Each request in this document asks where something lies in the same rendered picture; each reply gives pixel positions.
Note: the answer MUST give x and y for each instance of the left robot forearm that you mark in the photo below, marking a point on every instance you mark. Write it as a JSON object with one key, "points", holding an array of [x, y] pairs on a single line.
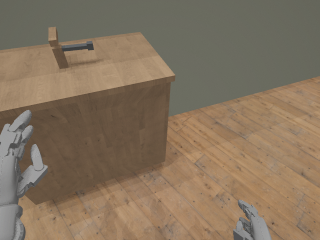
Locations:
{"points": [[11, 227]]}

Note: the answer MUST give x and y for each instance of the robot left hand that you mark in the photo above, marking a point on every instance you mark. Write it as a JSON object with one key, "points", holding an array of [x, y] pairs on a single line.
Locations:
{"points": [[13, 139]]}

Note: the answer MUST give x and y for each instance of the tap lever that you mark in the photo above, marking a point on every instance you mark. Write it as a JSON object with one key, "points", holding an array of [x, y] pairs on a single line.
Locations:
{"points": [[82, 46]]}

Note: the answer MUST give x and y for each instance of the robot right hand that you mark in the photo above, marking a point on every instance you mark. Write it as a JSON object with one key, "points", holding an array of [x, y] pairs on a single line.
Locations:
{"points": [[254, 229]]}

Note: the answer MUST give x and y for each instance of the counter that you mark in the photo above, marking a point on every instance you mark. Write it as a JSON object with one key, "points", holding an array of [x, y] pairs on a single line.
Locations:
{"points": [[96, 114]]}

